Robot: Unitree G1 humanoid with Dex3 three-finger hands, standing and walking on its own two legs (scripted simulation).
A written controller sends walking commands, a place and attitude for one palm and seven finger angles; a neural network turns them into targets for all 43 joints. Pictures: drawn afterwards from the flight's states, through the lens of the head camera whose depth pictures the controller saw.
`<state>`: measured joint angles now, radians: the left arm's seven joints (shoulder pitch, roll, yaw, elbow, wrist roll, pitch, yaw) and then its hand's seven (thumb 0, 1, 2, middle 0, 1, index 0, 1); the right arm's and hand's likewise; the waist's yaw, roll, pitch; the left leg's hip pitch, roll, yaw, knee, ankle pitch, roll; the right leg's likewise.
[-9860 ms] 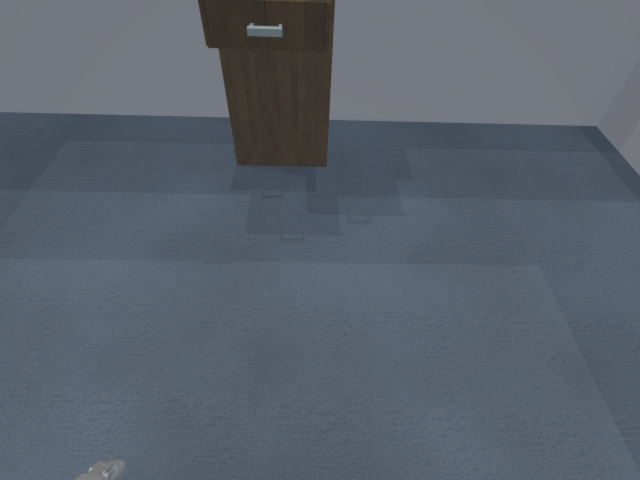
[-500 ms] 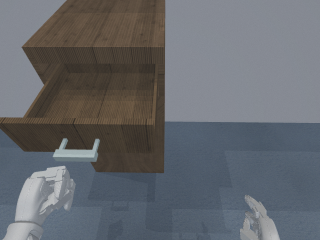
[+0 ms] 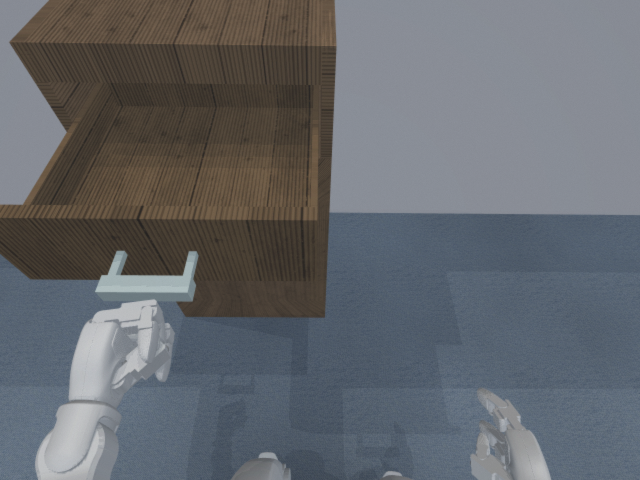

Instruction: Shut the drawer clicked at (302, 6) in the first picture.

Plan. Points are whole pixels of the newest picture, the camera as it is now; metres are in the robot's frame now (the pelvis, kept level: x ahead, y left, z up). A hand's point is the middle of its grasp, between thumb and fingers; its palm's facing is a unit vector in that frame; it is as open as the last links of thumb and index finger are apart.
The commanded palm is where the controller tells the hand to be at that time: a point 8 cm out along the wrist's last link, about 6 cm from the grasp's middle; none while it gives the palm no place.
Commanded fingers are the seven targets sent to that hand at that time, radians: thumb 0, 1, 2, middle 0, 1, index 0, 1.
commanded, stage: bring the fist close to the handle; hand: left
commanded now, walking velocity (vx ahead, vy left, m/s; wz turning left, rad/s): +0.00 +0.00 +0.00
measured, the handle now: (151, 273) +0.35 +0.23 +0.05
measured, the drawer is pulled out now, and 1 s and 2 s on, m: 0.26 0.24 0.12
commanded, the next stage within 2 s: push the drawer shut in 0.38 s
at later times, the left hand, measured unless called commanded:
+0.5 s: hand (163, 354) +0.25 +0.19 +0.05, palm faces +0.06 -1.00 -0.06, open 3.2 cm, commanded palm +0.22 +0.25 +0.05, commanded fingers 0.00 0.90 0.90 -1.40 -1.60 -1.40 -1.60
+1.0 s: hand (169, 315) +0.29 +0.20 +0.05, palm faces +0.07 -1.00 -0.05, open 3.0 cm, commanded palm +0.28 +0.25 +0.05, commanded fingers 0.00 0.90 0.90 -1.40 -1.60 -1.40 -1.60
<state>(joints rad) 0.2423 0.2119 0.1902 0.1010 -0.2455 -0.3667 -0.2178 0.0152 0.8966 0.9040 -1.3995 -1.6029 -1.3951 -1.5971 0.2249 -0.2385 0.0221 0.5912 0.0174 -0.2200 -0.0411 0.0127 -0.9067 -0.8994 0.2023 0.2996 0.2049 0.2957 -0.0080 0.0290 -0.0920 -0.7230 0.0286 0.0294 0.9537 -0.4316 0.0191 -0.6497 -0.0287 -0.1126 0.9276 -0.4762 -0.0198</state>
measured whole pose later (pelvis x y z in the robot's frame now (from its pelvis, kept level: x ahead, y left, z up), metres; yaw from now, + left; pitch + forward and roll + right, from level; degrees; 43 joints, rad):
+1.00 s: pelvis -0.01 -0.01 +0.00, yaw +1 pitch +12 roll -1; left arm -0.02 0.26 0.24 0.34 -0.25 -0.37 -0.24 -0.02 0.85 0.95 -1.40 -1.60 -1.40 -1.60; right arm 0.23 -0.26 0.03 0.62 0.03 -0.16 -0.06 0.01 -0.91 -0.90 0.20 0.30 0.20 0.30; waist -0.01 0.04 -0.09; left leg -0.77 0.04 0.01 0.97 -0.42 0.00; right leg -0.69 -0.02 -0.13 0.95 -0.48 -0.04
